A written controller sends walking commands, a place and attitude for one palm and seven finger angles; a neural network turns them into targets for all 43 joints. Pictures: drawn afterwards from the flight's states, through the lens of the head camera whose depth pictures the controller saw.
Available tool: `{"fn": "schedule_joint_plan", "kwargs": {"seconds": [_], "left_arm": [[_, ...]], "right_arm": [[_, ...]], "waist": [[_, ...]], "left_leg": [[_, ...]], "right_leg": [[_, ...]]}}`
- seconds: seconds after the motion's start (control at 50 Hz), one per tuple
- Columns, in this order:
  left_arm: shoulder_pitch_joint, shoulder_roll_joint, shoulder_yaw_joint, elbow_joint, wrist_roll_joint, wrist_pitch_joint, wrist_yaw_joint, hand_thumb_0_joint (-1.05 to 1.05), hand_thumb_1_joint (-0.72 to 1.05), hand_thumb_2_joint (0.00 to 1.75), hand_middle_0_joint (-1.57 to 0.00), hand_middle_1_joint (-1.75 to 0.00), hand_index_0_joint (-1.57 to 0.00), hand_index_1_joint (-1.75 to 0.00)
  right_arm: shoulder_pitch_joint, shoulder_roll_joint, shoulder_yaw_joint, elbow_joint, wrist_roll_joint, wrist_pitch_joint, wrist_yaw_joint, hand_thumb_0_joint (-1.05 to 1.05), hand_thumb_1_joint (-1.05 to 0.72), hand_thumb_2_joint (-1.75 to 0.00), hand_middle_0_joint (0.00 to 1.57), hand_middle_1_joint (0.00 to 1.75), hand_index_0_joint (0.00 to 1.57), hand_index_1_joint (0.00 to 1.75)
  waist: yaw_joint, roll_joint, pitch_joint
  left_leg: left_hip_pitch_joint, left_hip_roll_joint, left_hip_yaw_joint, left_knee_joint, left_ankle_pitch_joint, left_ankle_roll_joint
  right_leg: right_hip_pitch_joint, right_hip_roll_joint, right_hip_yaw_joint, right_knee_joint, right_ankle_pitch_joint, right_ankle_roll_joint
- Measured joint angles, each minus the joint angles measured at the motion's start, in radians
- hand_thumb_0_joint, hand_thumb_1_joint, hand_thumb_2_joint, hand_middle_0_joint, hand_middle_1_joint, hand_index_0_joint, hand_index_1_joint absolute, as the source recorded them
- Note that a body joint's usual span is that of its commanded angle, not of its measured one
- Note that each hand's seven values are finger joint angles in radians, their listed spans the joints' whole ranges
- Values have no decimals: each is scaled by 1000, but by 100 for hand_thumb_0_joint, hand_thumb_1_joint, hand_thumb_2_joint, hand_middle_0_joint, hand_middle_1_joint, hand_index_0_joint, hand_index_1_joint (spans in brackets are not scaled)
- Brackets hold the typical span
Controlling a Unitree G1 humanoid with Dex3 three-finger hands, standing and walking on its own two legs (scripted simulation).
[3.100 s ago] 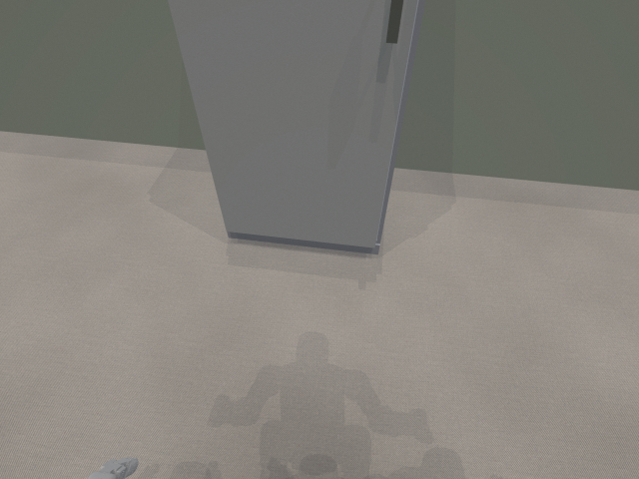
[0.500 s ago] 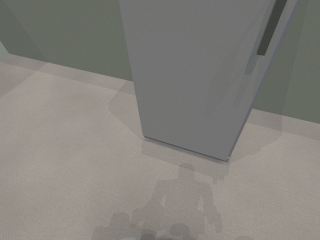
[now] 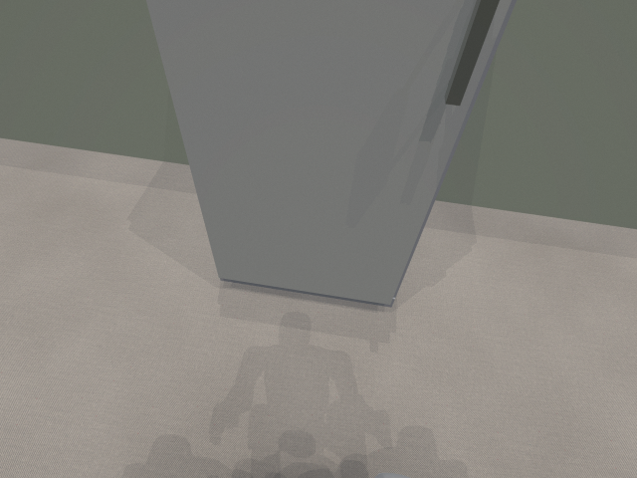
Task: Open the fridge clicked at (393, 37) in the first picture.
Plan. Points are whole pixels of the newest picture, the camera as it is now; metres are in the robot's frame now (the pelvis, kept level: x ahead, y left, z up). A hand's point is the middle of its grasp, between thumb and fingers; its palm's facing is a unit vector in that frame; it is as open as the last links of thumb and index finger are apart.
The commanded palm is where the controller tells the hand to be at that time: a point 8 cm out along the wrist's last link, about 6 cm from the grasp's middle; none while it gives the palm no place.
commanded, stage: take the last steps up to it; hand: right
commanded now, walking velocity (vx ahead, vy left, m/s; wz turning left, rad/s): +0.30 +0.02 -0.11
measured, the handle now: (475, 24) +0.73 -0.18 +0.24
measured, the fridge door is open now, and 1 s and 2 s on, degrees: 0 0 0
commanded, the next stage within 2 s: come to a stop and stand still in 0.76 s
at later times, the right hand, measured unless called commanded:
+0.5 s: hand out of the picture +0.09 -0.20 -0.17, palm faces +0.06 +0.98 -0.18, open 7.4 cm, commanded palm none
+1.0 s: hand (447, 455) +0.20 -0.20 -0.20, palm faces +0.11 +0.99 -0.10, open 7.4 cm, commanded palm none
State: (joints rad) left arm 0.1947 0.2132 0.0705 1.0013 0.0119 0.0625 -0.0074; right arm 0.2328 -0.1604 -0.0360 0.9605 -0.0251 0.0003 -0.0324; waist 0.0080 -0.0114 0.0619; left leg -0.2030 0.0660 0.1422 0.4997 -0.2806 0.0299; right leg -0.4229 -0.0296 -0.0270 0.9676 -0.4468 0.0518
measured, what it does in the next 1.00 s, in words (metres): walks ahead: right foot, then left foot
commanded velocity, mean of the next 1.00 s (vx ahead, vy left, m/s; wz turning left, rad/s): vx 0.15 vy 0.06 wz -0.01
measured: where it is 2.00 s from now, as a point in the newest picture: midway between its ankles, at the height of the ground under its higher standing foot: outside the picture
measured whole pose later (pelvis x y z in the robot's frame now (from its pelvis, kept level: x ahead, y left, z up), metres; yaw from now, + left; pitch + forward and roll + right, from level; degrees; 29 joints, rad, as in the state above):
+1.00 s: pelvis +0.23 -0.04 -0.01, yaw -3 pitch -1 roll +2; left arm 0.19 0.14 0.03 1.04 0.02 -0.04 0.04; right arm 0.30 -0.15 -0.03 1.13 -0.01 0.01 -0.02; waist -0.01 0.05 0.05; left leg -0.27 0.04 0.06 0.85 -0.50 -0.02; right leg -0.29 -0.06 -0.18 0.56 -0.25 -0.07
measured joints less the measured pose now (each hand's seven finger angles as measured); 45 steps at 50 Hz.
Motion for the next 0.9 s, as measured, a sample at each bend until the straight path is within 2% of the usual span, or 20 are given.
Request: {"fn": "schedule_joint_plan", "kwargs": {"seconds": [0.08,0.16,0.2,0.22,0.26,0.32,0.44,0.52,0.54,0.56,0.6,0.64,0.66,0.7,0.76,0.86,0.88,0.9], "left_arm": [[-45,7,-10,-9,0,-9,-2,1,91,89,-19,-30,-19,-30],[-51,4,-26,-22,4,-47,-5,1,91,89,-19,-30,-19,-30],[-47,-16,-33,-20,10,-66,-2,1,91,89,-19,-30,-19,-30],[-37,-26,-37,-21,11,-74,-1,1,91,89,-19,-30,-20,-30],[-6,-43,-44,-17,11,-85,5,0,91,89,-20,-30,-20,-30],[47,-57,-44,8,7,-93,18,0,92,89,-20,-30,-20,-30],[135,-48,-35,77,9,-88,17,0,92,89,-20,-30,-20,-30],[181,-47,-29,111,12,-81,16,1,91,89,-20,-30,-20,-30],[196,-48,-29,117,10,-81,15,1,91,89,-20,-30,-20,-30],[199,-46,-28,126,5,-77,14,1,91,89,-20,-30,-20,-30],[193,-40,-26,140,2,-62,11,1,91,89,-20,-30,-20,-30],[174,-39,-22,142,4,-53,6,1,91,89,-20,-30,-20,-30],[162,-39,-20,137,6,-53,4,1,91,89,-20,-30,-20,-30],[132,-41,-19,117,8,-56,2,1,91,89,-20,-30,-20,-30],[84,-50,-19,81,6,-66,-1,1,91,89,-20,-30,-19,-30],[24,-45,-20,48,5,-89,-1,1,94,89,-20,-30,-20,-30],[22,-43,-23,43,5,-98,-2,1,94,89,-20,-30,-20,-30],[16,-50,-24,42,7,-106,1,1,94,89,-20,-30,-20,-30]], "right_arm": [[40,-17,-2,28,-4,-4,8,0,-91,-90,20,30,20,30],[105,-41,-7,71,2,3,19,0,-91,-90,20,30,20,30],[123,-58,-11,100,2,21,24,0,-91,-90,20,30,20,30],[131,-63,-12,112,-1,29,27,0,-91,-90,20,30,20,30],[136,-68,-15,131,-4,36,37,1,-91,-90,20,30,20,30],[127,-66,-16,133,-3,28,49,1,-91,-90,20,30,20,30],[74,-37,-13,106,1,17,57,1,-91,-90,20,30,19,30],[33,-24,-14,91,1,-3,60,1,-91,-90,20,30,20,30],[27,-26,-15,84,0,-16,59,1,-91,-90,20,30,20,30],[13,-21,-17,82,-2,-31,55,1,-91,-90,20,30,20,30],[-2,-6,-13,78,4,-50,46,0,-91,-90,20,30,20,30],[4,6,-11,78,6,-53,33,0,-91,-90,20,30,20,30],[10,9,-12,81,4,-52,23,0,-92,-90,20,30,20,30],[27,11,-9,92,1,-52,14,0,-93,-90,20,30,20,30],[50,17,1,114,-2,-49,14,0,-92,-90,20,30,20,30],[86,27,5,141,2,-40,19,0,-92,-90,20,30,20,30],[96,28,5,145,4,-35,20,0,-91,-90,20,30,20,30],[100,23,3,151,7,-26,20,0,-91,-90,20,30,20,30]], "waist": [[-30,17,1],[-45,27,-29],[-51,55,-31],[-50,60,-35],[-42,62,-40],[-33,57,-43],[-13,32,-29],[11,14,-14],[13,14,-14],[12,2,-6],[7,-20,3],[3,-23,-2],[4,-22,-7],[7,-14,-17],[10,-2,-26],[-9,15,-22],[-11,16,-24],[-12,36,-23]], "left_leg": [[1,16,21,7,-8,-14],[-17,22,40,67,-49,-39],[-59,24,3,191,-159,-45],[-92,16,-18,277,-190,-44],[-159,6,-42,421,-173,-43],[-228,15,-58,483,-89,-51],[-240,36,-60,283,-17,-63],[-165,12,-37,112,29,-51],[-138,6,-35,65,57,-35],[-143,-3,-26,88,76,-20],[-131,-16,-5,120,31,-6],[-90,-27,7,83,12,-3],[-67,-32,11,52,17,-7],[-27,-39,15,-4,31,-8],[22,-43,18,-63,35,-12],[77,-46,16,-46,-22,-41],[79,-45,15,-16,-50,-49],[69,-30,5,33,-83,-46]], "right_leg": [[77,-12,-17,-171,4,-9],[204,-17,-46,-427,89,-41],[210,-5,-57,-411,115,-58],[222,-5,-61,-415,114,-63],[258,-5,-60,-457,121,-67],[318,-1,-54,-544,151,-64],[390,-2,-52,-608,142,-52],[399,-22,-52,-535,63,-24],[379,-26,-49,-474,24,-24],[338,-40,-43,-363,-19,-35],[227,-44,-13,-97,-67,-61],[123,-47,-14,80,-21,-71],[80,-53,-22,116,10,-69],[19,-65,-44,99,48,-59],[-19,-74,-72,-45,85,-44],[33,-65,-100,-314,179,-40],[61,-62,-103,-366,203,-44],[68,-50,-113,-359,206,-69]]}}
